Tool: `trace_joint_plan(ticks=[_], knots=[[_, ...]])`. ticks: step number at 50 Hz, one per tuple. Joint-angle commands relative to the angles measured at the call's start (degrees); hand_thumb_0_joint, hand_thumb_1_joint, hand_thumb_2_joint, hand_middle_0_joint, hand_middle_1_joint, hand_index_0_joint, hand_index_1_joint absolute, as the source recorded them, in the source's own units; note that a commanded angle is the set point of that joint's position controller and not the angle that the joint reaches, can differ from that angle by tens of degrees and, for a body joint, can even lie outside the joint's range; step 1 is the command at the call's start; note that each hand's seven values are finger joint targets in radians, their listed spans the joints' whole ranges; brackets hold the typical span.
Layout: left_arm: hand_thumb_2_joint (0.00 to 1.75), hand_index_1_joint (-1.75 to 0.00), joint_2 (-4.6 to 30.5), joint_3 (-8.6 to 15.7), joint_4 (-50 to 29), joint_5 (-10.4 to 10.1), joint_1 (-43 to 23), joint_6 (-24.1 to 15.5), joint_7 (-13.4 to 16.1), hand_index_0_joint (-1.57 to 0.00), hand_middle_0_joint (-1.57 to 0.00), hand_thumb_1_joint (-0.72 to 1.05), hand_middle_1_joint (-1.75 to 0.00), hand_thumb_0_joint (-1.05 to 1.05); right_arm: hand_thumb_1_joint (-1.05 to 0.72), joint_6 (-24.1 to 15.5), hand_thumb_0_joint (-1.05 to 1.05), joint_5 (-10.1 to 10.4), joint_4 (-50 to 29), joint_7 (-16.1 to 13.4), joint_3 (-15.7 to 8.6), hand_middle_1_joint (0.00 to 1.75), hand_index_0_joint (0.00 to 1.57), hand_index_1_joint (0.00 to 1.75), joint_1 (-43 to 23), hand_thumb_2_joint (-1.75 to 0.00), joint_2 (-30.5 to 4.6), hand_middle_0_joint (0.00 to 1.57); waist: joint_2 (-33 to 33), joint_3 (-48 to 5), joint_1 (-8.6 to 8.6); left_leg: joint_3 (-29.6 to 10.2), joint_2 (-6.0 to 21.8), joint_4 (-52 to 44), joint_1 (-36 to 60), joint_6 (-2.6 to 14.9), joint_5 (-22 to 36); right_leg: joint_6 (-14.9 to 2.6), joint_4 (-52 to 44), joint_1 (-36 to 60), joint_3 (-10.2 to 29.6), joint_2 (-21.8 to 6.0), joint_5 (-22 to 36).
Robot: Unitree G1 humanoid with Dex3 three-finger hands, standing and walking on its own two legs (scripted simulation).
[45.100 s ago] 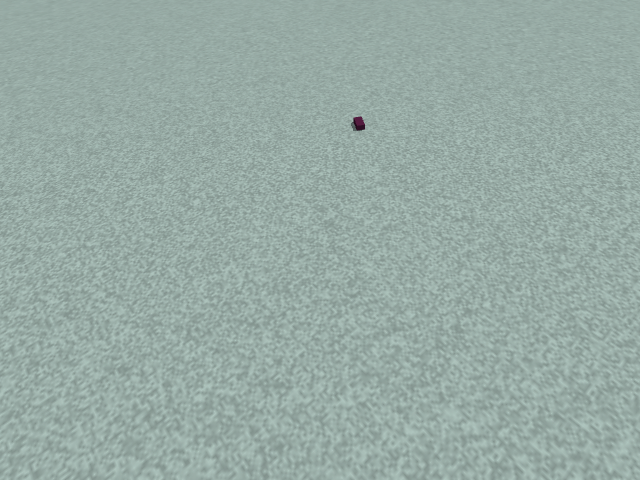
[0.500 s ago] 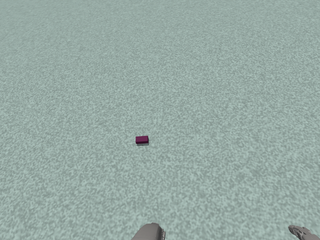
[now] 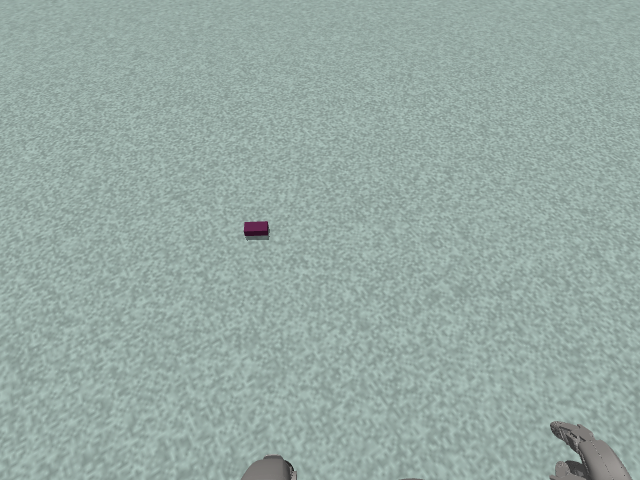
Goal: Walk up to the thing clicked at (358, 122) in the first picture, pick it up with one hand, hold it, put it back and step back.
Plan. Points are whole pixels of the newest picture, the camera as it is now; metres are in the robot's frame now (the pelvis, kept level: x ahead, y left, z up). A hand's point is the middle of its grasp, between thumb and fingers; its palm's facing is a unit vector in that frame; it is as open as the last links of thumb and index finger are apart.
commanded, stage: step back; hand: left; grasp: from above
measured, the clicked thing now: (256, 228) +1.03 +0.30 -0.74
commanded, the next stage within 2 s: stand in 1.16 s
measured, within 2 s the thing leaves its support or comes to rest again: neither
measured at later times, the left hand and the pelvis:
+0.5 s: hand out of the picture -0.03 +0.27 -0.13, palm faces +0.09 -0.91 -0.40, open 7.4 cm; pelvis -0.06 -0.01 +0.01, yaw +6 degrees
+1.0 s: hand out of the picture +0.05 +0.26 -0.14, palm faces +0.13 -0.91 -0.39, open 7.4 cm; pelvis -0.01 -0.02 +0.00, yaw +8 degrees
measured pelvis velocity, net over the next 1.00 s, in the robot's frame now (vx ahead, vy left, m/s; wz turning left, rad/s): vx -0.01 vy -0.02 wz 0.13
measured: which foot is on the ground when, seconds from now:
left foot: down 0.00-0.08, up 0.10-0.36, down 0.38-0.70, up 0.72-0.96, down 0.98-1.00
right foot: up 0.00-0.02, down 0.04-0.42, up 0.44-0.66, down 0.68-1.00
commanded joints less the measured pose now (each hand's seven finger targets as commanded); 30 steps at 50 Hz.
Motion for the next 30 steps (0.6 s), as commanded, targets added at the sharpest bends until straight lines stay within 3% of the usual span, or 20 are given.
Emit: trace_joint_plan(ticks=[1,2,3,4,5,6,7,8,9,11,13,16,18,19,20,21,22,23,25,30], knots=[[0.90,-0.30,9.13,3.34,2.28,0.65,8.06,-3.26,0.38,-0.20,-0.20,0.90,-0.30,0.00,-0.90,0.87,0.00,0.06,-1.85,-0.57,-4.99,0.30,0.20,0.30,1.73,-0.90,-16.24,0.20,14.45,-13.56,-0.22,-10.01,7.67,-6.46,5.93,8.99,-14.12,-2.93,-25.43,8.48,-6.79,0.94,6.87],[0.90,-0.30,11.53,4.27,3.19,1.27,9.38,-3.53,0.41,-0.20,-0.20,0.90,-0.30,0.00,-0.90,0.98,0.00,0.39,-2.08,-0.47,-4.09,0.30,0.20,0.30,2.00,-0.90,-13.12,0.20,6.62,-11.68,0.13,-7.59,4.30,0.80,-2.16,5.74,-20.03,-4.39,-25.86,10.41,1.02,-1.31,4.46],[0.90,-0.30,15.43,5.28,2.07,2.17,9.04,-3.71,0.47,-0.20,-0.20,0.90,-0.30,0.00,-0.90,0.54,0.00,0.74,-3.85,-0.49,-2.84,0.30,0.20,0.30,1.21,-0.90,-9.29,0.20,-7.48,-8.72,1.37,-3.17,-4.17,12.46,-14.57,1.70,-23.09,-8.27,-30.79,9.22,19.48,-12.36,-9.00],[0.90,-0.30,21.32,6.07,-0.87,2.27,2.75,-3.35,0.76,-0.20,-0.20,0.90,-0.30,0.00,-0.90,0.43,0.00,0.43,-4.60,-1.30,-3.77,0.30,0.20,0.30,-3.66,-0.90,-10.70,0.20,-10.17,-4.67,3.97,-10.47,-5.21,18.87,-8.81,-0.84,-23.69,-15.18,-37.52,-11.06,31.11,-23.99,-23.16],[0.90,-0.30,21.87,6.19,-2.39,2.07,-3.42,-3.52,0.86,-0.20,-0.20,0.90,-0.30,0.00,-0.90,0.37,0.00,0.61,-2.94,-1.30,-5.13,0.30,0.20,0.30,-2.04,-0.90,-14.28,0.20,-10.39,0.38,1.53,-11.69,-2.99,25.69,-4.58,-1.54,-21.27,-16.51,-38.91,-19.57,32.25,-25.84,-26.18],[0.90,-0.30,18.33,5.18,-3.31,2.05,-5.95,-4.10,0.94,-0.20,-0.20,0.90,-0.30,0.00,-0.90,0.14,0.00,1.04,-1.83,-0.83,-5.02,0.30,0.20,0.30,-1.33,-0.90,-14.79,0.20,-6.25,1.72,-0.39,-12.31,-3.25,26.86,-3.14,-0.84,-17.36,-14.92,-36.62,-19.25,25.35,-22.15,-17.96],[0.90,-0.30,14.37,4.24,-3.14,1.55,-7.23,-4.64,0.92,-0.20,-0.20,0.90,-0.30,0.00,-0.90,-0.14,0.00,1.33,0.47,-0.52,-4.38,0.30,0.20,0.30,1.99,-0.90,-12.95,0.20,-1.29,0.54,-2.02,-11.63,-6.19,26.56,-4.41,-0.96,-12.28,-11.31,-32.37,-11.71,13.59,-14.80,-6.12],[0.90,-0.30,12.45,4.12,-2.46,1.38,-6.78,-4.85,1.00,-0.20,-0.20,0.90,-0.30,0.00,-0.90,-0.46,0.00,1.36,1.28,-0.50,-3.60,0.30,0.20,0.30,4.15,-0.90,-10.92,0.20,-2.08,-1.40,-2.83,-10.34,-7.24,26.50,-5.42,-0.95,-11.01,-9.44,-30.14,-6.95,7.85,-11.68,2.22],[0.90,-0.30,12.34,4.27,-1.34,1.27,-4.13,-5.00,0.83,-0.20,-0.20,0.90,-0.30,0.00,-0.90,-0.75,0.00,1.13,1.52,-0.48,-3.30,0.30,0.20,0.30,5.08,-0.90,-9.95,0.20,-3.27,-3.45,-1.77,-10.15,-6.87,25.36,-5.01,-0.95,-10.95,-8.10,-29.61,-4.17,6.77,-10.24,2.46],[0.90,-0.30,13.41,4.44,-0.98,1.79,-0.50,-5.63,0.46,-0.20,-0.20,0.90,-0.30,0.00,-0.90,-1.24,0.00,0.94,1.46,-0.07,-3.48,0.30,0.20,0.30,4.70,-0.90,-11.04,0.20,-5.77,-4.30,0.77,-8.80,-5.47,20.09,-6.18,-1.83,-11.83,-8.34,-30.81,0.43,9.43,-10.78,-8.24],[0.90,-0.30,14.51,5.13,-0.64,1.99,0.82,-5.70,0.38,-0.20,-0.20,0.90,-0.30,0.00,-0.90,-2.03,0.00,0.51,1.57,0.33,-3.38,0.30,0.20,0.30,3.35,-0.90,-11.49,0.20,-9.20,-4.19,2.38,-6.41,-3.40,12.01,-9.39,-2.41,-15.61,-10.49,-31.23,7.40,11.73,-13.75,-12.50],[0.90,-0.30,15.49,5.14,-0.41,1.46,1.86,-5.23,0.04,-0.20,-0.20,0.90,-0.30,0.00,-0.90,-3.26,0.00,0.09,1.99,0.89,-3.55,0.30,0.20,0.30,2.91,-0.90,-11.29,0.20,-9.19,-4.22,2.67,-3.53,-2.08,0.62,-2.14,-1.42,-20.47,-12.13,-29.36,5.41,11.00,-16.44,-6.37],[0.90,-0.30,14.67,4.18,-0.50,1.06,0.13,-4.61,-0.24,-0.20,-0.20,0.90,-0.30,0.00,-0.90,-3.89,0.00,0.13,4.29,0.90,-4.00,0.30,0.20,0.30,7.28,-0.90,-10.55,0.20,-6.97,-6.17,-0.15,-0.71,-4.03,-10.82,9.19,0.19,-12.15,-10.12,-23.95,1.41,5.85,-14.18,0.77],[0.90,-0.30,12.25,3.14,-0.55,1.04,1.08,-4.38,-0.34,-0.20,-0.20,0.90,-0.30,0.00,-0.90,-4.33,0.00,0.18,5.34,0.67,-4.44,0.30,0.20,0.30,9.10,-0.90,-10.70,0.20,-3.05,-7.91,-0.69,-1.33,-5.07,-13.53,15.22,0.72,-9.22,-8.23,-18.36,-0.33,2.06,-11.05,4.42],[0.90,-0.30,9.28,2.38,-1.16,0.96,1.84,-4.32,-0.40,-0.20,-0.20,0.90,-0.30,0.00,-0.90,-4.67,0.00,-0.34,6.08,0.43,-5.41,0.30,0.20,0.30,12.16,-0.90,-12.64,0.20,4.04,-10.85,-2.05,-10.90,0.27,-15.18,23.92,2.60,-13.69,-6.37,-8.76,-8.25,-1.04,-8.42,6.02],[0.90,-0.30,6.53,1.48,-2.29,-0.01,-1.01,-4.54,-0.55,-0.20,-0.20,0.90,-0.30,0.00,-0.90,-4.75,0.00,-0.47,5.79,0.30,-6.65,0.30,0.20,0.30,13.91,-0.90,-18.48,0.20,16.29,-8.80,-3.46,-33.90,12.67,-21.55,24.30,8.82,-31.42,-2.78,2.84,-21.49,-8.49,0.08,-1.74],[0.90,-0.30,12.19,3.37,-1.94,0.69,-5.41,-4.66,-0.16,-0.20,-0.20,0.90,-0.30,0.00,-0.90,-4.65,0.00,-0.17,5.65,0.50,-7.03,0.30,0.20,0.30,13.81,-0.90,-20.96,0.20,10.06,-3.64,-5.09,-38.91,17.46,-23.21,15.39,14.41,-37.97,-3.11,6.54,-21.22,-2.93,-3.38,-3.48],[0.90,-0.30,13.53,3.51,-1.81,0.55,-4.78,-4.99,-0.34,-0.20,-0.20,0.90,-0.30,0.00,-0.90,-4.70,0.00,0.28,4.89,0.50,-6.99,0.30,0.20,0.30,11.19,-0.90,-20.36,0.20,9.84,-1.26,-3.68,-37.27,18.60,-23.47,12.01,16.17,-36.05,-3.49,8.46,-19.08,-1.71,-5.02,-2.43],[0.90,-0.30,11.29,2.99,-0.72,0.02,-1.51,-5.65,-0.67,-0.20,-0.20,0.90,-0.30,0.00,-0.90,-5.06,0.00,0.01,4.04,0.52,-5.37,0.30,0.20,0.30,8.64,-0.90,-15.26,0.20,8.27,-2.09,-1.48,-25.58,12.49,-19.36,17.06,12.74,-19.52,-3.38,4.73,-19.76,-1.79,-4.85,1.12],[0.90,-0.30,9.27,2.81,0.61,-0.18,-0.31,-6.43,-1.06,-0.20,-0.20,0.90,-0.30,0.00,-0.90,-4.65,0.00,0.46,3.51,0.59,-5.07,0.30,0.20,0.30,6.82,-0.90,-14.66,0.20,13.48,-5.16,-1.71,-13.88,8.85,-13.10,10.11,9.70,-0.54,-2.12,-9.68,-4.46,-7.22,-2.67,7.13]])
